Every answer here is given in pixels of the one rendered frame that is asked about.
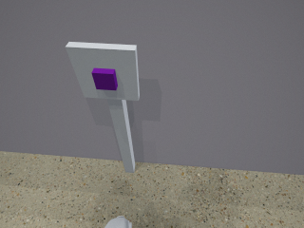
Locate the button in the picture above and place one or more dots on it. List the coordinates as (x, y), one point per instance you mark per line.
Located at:
(105, 78)

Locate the left robot thigh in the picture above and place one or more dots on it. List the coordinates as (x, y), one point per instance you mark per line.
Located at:
(119, 223)

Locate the panel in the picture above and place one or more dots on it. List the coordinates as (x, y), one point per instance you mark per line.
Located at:
(84, 57)

